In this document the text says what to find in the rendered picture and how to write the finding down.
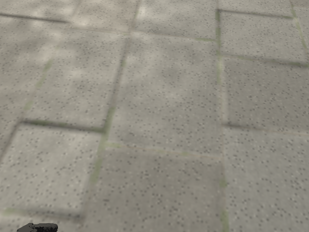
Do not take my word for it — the left robot hand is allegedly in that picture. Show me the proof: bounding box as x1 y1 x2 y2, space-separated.
16 222 58 232

